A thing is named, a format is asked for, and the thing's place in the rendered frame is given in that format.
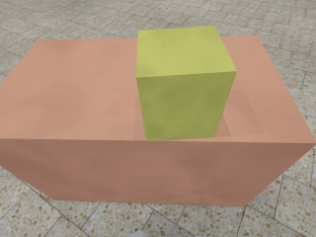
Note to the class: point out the pedestal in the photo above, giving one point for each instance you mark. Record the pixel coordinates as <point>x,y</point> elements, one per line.
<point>71,126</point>

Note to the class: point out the carton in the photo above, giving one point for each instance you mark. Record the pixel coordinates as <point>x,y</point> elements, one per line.
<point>184,77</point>

